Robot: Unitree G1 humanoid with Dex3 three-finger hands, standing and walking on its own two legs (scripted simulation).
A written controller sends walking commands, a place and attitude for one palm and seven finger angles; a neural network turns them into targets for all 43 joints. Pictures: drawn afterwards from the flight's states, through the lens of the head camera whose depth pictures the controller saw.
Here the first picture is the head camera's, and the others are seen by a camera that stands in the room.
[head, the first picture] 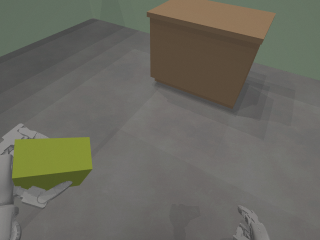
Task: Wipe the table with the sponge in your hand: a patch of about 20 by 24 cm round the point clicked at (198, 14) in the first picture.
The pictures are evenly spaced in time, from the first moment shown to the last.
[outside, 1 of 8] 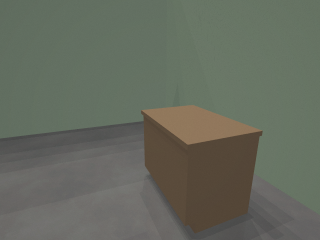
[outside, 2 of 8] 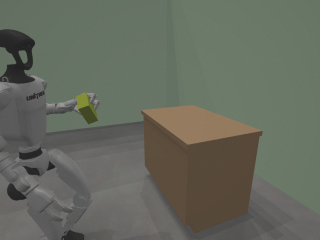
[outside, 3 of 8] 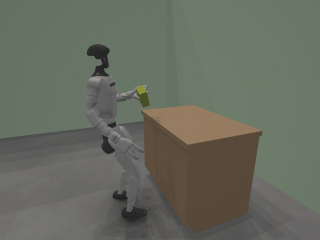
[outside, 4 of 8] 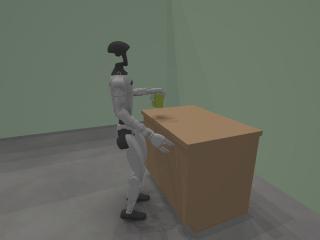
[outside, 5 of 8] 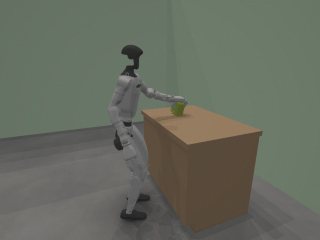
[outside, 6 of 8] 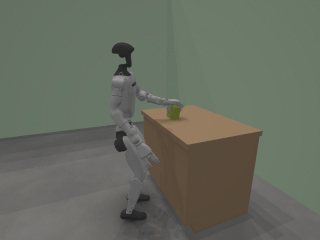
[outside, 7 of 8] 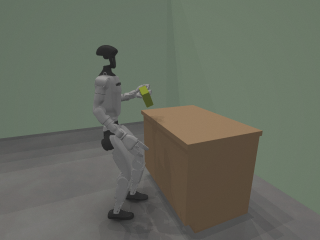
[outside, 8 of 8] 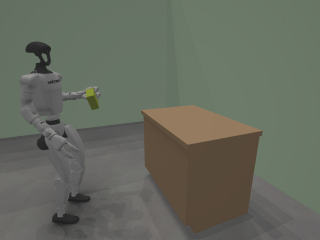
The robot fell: no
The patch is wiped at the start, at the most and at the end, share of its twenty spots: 0.00 1.00 1.00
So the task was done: yes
